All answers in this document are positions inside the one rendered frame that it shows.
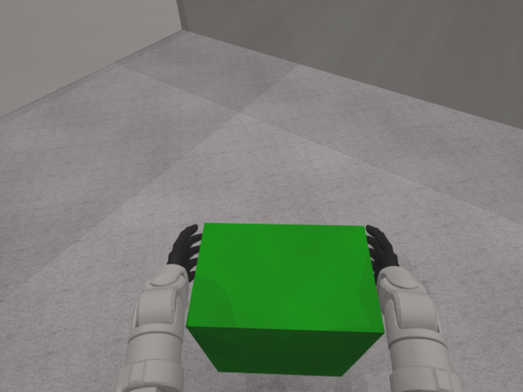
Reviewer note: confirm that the carton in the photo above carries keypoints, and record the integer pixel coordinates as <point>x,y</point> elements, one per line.
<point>284,299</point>

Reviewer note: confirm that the left robot hand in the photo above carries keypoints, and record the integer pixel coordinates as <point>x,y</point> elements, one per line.
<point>182,250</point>

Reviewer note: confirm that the right robot hand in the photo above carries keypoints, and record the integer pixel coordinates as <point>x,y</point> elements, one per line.
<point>383,254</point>

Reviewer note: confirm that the right robot forearm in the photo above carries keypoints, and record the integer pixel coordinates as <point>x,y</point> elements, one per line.
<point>416,340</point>

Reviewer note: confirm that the left robot forearm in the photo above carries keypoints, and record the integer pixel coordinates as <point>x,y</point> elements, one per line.
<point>153,359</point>

